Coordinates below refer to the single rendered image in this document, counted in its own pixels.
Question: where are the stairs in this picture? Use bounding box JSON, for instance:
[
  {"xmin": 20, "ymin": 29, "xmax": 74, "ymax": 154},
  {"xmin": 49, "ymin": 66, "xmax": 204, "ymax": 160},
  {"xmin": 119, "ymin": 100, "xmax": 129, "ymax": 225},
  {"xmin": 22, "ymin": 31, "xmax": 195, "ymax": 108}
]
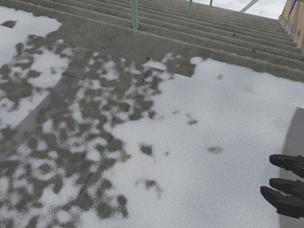
[{"xmin": 17, "ymin": 0, "xmax": 304, "ymax": 71}]

